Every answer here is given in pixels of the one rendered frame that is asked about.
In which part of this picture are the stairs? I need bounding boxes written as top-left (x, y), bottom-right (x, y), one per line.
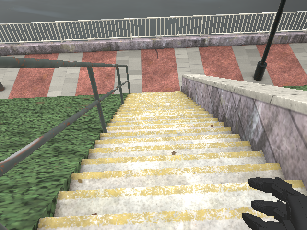
top-left (37, 91), bottom-right (307, 230)

